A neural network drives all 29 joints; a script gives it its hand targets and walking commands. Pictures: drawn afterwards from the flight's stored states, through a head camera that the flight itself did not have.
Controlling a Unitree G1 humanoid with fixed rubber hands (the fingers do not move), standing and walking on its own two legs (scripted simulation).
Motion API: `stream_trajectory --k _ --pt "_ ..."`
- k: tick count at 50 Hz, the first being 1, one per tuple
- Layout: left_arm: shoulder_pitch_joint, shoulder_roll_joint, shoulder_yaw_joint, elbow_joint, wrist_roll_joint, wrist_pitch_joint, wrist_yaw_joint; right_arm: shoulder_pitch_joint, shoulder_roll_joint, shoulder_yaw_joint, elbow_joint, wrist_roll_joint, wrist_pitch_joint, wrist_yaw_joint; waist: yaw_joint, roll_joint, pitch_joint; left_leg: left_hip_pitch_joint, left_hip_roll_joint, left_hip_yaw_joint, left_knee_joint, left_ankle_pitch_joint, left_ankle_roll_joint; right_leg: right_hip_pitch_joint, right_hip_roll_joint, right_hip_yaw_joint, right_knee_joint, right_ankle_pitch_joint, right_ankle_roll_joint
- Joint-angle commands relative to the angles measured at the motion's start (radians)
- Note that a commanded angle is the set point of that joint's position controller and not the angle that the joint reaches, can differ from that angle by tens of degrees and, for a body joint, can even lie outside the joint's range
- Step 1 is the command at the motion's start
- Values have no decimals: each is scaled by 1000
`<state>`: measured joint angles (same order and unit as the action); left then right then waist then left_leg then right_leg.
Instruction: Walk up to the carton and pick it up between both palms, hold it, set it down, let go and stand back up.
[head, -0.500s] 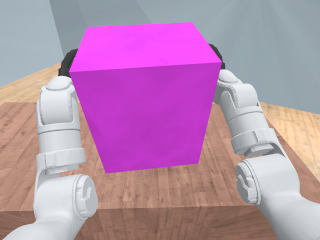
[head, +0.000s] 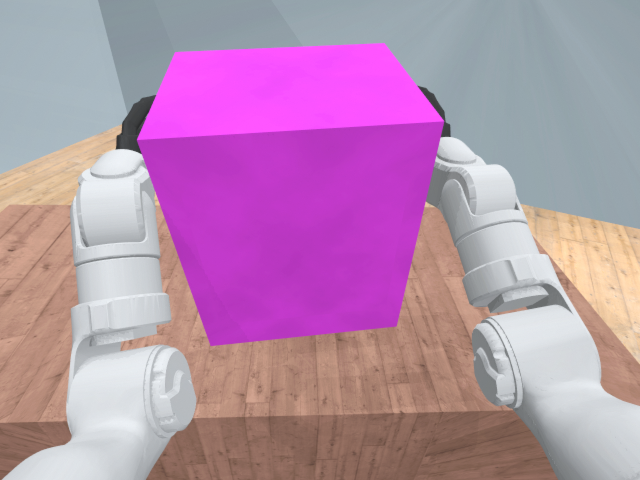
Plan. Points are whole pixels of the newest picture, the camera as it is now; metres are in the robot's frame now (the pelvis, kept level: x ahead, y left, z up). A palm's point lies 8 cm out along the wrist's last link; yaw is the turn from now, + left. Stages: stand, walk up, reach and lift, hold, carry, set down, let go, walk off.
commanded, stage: hold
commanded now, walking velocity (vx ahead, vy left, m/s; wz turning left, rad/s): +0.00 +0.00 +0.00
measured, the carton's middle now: (294, 199) +0.37 +0.01 +0.24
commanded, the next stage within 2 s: none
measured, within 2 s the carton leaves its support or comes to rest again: neither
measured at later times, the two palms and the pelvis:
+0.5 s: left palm (140, 162) +0.36 +0.18 +0.29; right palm (437, 155) +0.37 -0.15 +0.29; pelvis +0.00 +0.00 +0.00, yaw +0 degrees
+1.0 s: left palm (139, 168) +0.36 +0.18 +0.28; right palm (432, 154) +0.37 -0.15 +0.29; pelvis +0.00 +0.00 +0.00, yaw +0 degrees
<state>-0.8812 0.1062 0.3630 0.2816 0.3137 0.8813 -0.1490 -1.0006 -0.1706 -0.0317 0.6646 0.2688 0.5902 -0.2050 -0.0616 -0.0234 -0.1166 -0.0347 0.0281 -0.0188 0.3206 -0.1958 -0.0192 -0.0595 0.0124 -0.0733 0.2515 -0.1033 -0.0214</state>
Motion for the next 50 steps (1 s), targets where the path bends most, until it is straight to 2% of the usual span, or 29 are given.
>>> stream_trajectory --k 1,2,3,4,6,10,23,24,25,31,35,43,50 --pt "-609 -495 -326 -55 -176 -53 -140 -677 563 230 -214 153 -23 148 -12 52 -215 -177 -74 37 -71 159 -10 294 47 61 18 83 15" --pt "-609 -493 -323 -52 -175 -52 -142 -678 561 229 -212 154 -23 148 -12 54 -216 -178 -75 36 -70 160 -10 297 46 62 18 83 16" --pt "-601 -510 -370 -130 -220 -54 -145 -632 541 216 -257 143 -26 146 -52 60 -244 -159 -53 20 -60 194 -26 317 45 55 34 157 13" --pt "-605 -500 -362 -127 -205 -47 -144 -629 527 218 -256 143 -21 146 -45 75 -241 -152 -67 27 -52 210 -31 323 43 55 33 182 16" --pt "-583 -481 -332 -101 -186 -38 -150 -630 523 229 -248 141 -11 146 -32 57 -204 -170 -64 25 -66 177 -19 316 42 53 26 153 15" --pt "-593 -479 -325 -112 -177 -34 -157 -649 535 232 -263 138 -16 157 -15 58 -210 -183 -62 25 -73 163 -12 323 42 52 28 130 12" --pt "-598 -480 -316 -75 -172 -39 -156 -665 553 224 -259 114 -31 159 -15 36 -205 -190 -66 37 -83 105 7 304 37 52 22 92 18" --pt "-599 -463 -285 -8 -147 -39 -156 -685 560 232 -198 127 -25 161 9 28 -163 -213 -74 43 -93 85 10 282 36 61 12 35 17" --pt "-611 -468 -282 -1 -146 -45 -157 -698 569 229 -196 124 -29 163 13 23 -172 -219 -73 43 -96 69 15 273 34 64 7 6 18" --pt "-627 -508 -329 -35 -189 -67 -141 -710 580 234 -227 149 -47 153 -10 47 -259 -178 -76 37 -61 167 -4 298 45 63 25 94 18" --pt "-607 -505 -337 -56 -192 -67 -137 -675 564 227 -225 150 -41 144 -25 52 -253 -163 -77 34 -64 174 -12 310 48 57 22 104 20" --pt "-588 -499 -333 -67 -177 -53 -144 -667 567 253 -233 170 -29 144 -12 53 -208 -161 -77 32 -54 223 -18 298 50 57 25 125 19" --pt "-577 -508 -357 -135 -186 -48 -130 -649 569 272 -282 190 -25 143 -10 63 -245 -126 -76 31 -43 270 -26 306 59 53 29 153 17"
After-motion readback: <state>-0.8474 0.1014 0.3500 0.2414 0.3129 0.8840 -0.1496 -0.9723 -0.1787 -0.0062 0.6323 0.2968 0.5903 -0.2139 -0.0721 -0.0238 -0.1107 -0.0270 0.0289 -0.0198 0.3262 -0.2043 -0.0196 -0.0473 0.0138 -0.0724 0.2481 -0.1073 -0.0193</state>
